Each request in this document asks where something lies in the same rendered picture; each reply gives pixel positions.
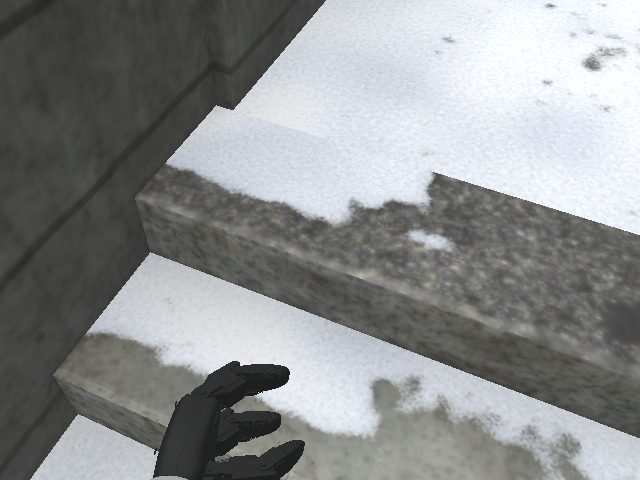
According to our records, stairs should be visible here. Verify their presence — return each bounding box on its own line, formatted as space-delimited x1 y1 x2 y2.
30 198 640 480

